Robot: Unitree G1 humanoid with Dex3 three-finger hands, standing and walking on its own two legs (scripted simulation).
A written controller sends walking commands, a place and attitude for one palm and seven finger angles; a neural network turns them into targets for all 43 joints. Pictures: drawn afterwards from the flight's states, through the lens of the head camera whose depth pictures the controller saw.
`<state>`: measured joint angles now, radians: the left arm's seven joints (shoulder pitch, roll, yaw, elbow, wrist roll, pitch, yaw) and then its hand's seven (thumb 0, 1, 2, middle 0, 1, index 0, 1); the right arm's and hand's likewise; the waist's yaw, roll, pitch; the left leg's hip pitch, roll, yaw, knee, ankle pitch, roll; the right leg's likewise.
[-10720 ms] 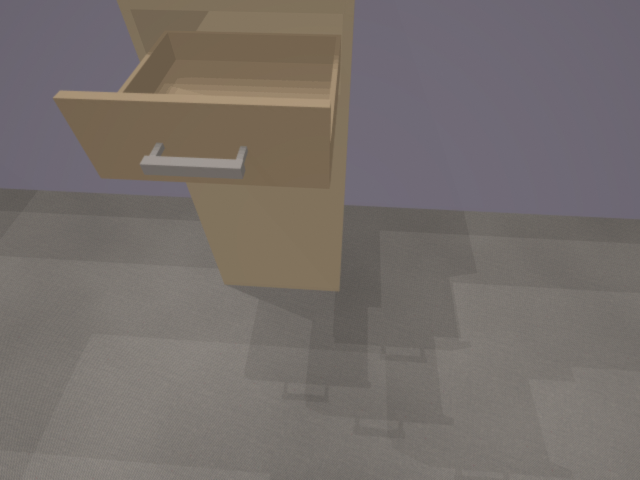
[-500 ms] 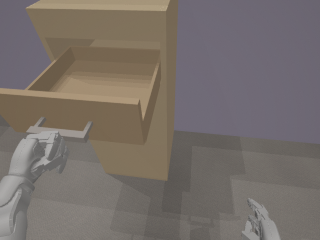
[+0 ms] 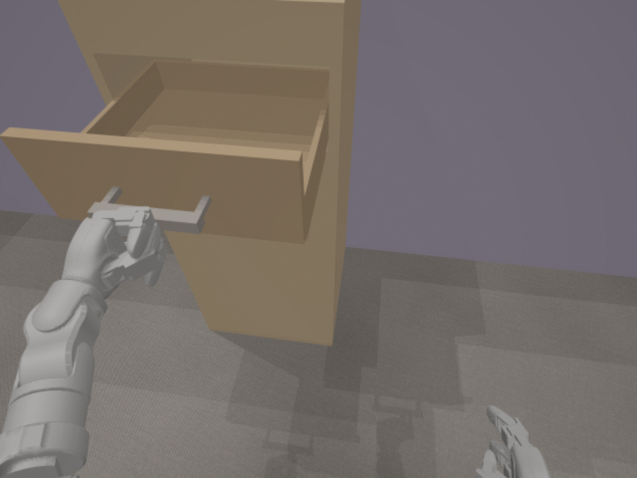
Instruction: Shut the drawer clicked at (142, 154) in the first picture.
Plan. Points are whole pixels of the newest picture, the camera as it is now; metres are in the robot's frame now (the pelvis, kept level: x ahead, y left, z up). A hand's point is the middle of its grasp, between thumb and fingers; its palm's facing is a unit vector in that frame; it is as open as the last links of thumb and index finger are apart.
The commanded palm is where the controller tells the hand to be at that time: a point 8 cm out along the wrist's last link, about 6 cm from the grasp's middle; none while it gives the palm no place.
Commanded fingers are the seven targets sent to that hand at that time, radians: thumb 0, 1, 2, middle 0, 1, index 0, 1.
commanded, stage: push the drawer shut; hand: left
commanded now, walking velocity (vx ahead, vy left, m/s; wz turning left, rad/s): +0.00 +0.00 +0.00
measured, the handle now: (153, 207) +0.41 +0.25 +0.12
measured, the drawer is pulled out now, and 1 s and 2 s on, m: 0.24 0.12 0.00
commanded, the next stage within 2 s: none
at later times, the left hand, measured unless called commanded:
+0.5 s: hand (176, 213) +0.41 +0.22 +0.12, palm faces -0.06 -1.00 -0.03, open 3.1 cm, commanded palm +0.39 +0.27 +0.12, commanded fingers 0.00 0.90 0.90 -1.40 -1.60 -1.40 -1.60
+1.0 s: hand (188, 190) +0.45 +0.22 +0.12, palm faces -0.05 -1.00 -0.02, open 3.2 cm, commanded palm +0.45 +0.26 +0.12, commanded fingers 0.00 0.90 0.90 -1.40 -1.60 -1.40 -1.60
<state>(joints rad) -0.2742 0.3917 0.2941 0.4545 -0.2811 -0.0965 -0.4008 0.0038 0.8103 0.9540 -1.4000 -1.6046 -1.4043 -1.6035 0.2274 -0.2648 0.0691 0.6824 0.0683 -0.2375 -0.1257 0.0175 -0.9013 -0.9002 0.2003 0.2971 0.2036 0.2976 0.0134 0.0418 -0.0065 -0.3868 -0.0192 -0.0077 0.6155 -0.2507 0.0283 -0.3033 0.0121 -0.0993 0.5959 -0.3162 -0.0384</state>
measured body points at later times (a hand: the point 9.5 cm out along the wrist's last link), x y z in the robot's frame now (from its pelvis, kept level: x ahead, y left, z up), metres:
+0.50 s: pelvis +0.02 +0.00 +0.00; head +0.05 -0.01 +0.45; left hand +0.40 +0.28 +0.12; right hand +0.12 -0.26 -0.11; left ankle +0.04 +0.10 -0.73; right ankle +0.00 -0.09 -0.73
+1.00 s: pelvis +0.02 +0.00 -0.01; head +0.06 +0.00 +0.44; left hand +0.44 +0.27 +0.13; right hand +0.10 -0.27 -0.12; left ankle +0.04 +0.10 -0.73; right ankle +0.00 -0.09 -0.73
